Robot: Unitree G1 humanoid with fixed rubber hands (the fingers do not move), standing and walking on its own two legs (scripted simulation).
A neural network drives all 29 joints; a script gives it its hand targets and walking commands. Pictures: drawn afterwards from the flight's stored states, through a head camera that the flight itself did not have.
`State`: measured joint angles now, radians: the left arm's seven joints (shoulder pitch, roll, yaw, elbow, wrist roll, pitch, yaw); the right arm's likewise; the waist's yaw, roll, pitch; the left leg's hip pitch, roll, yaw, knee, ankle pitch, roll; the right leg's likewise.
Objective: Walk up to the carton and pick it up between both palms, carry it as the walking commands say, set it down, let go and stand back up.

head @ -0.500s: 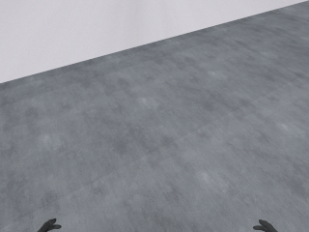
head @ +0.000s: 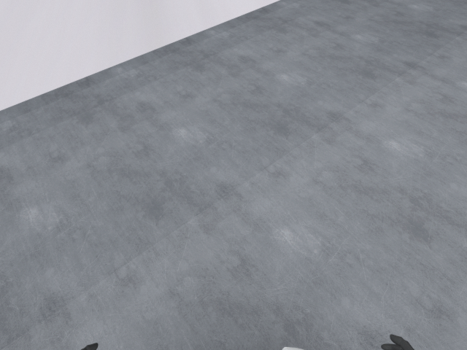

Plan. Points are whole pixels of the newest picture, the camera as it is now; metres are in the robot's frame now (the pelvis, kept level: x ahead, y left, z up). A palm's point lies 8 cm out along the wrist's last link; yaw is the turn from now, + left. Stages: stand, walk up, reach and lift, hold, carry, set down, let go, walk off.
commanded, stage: walk up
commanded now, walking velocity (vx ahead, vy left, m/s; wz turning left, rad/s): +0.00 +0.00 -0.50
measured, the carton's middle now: out of the picture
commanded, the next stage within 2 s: none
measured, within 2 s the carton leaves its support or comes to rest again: neither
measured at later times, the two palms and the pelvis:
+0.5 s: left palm (109, 325) +0.18 +0.24 -0.10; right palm out of the picture -0.02 -0.29 -0.10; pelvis -0.02 +0.01 +0.00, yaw -15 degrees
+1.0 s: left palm (148, 334) +0.16 +0.17 -0.10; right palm out of the picture -0.12 -0.30 -0.12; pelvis -0.05 -0.02 +0.00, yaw -31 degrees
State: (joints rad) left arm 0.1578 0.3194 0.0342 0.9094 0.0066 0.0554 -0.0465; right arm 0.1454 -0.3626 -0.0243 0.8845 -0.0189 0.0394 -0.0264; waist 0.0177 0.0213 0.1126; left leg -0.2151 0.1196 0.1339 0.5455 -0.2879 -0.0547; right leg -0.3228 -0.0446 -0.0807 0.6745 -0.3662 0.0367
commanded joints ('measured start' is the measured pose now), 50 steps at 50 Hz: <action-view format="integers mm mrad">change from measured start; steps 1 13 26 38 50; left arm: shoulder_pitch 61 19 -59 -93 64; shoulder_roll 180 154 93 5 121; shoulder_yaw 47 59 46 46 57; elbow -56 -104 -183 -154 -134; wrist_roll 8 3 29 -7 8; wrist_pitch -23 -5 0 10 -27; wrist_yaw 13 33 30 3 57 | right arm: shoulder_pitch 20 18 55 143 22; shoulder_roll -97 -46 -160 -103 2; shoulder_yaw -18 -34 -39 -53 -19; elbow -53 -80 -125 -97 -133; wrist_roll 11 16 -14 -31 -5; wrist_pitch -4 10 -13 -30 0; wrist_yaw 8 3 -5 -1 12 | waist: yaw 28 0 -46 -79 3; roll -108 -157 135 182 -156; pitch -133 -151 -43 -133 -130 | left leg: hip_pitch -141 -230 -51 150 -338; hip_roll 70 -60 347 202 -26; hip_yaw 17 -110 -503 -100 -106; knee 151 376 -357 -119 527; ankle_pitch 78 -118 -50 587 -151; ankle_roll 46 -41 254 177 -26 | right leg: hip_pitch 223 192 -248 -106 188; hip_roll -141 -168 55 66 -174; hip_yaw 191 383 140 20 338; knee -305 -400 307 19 -305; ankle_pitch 319 336 -173 -94 573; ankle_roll -65 -174 25 24 -187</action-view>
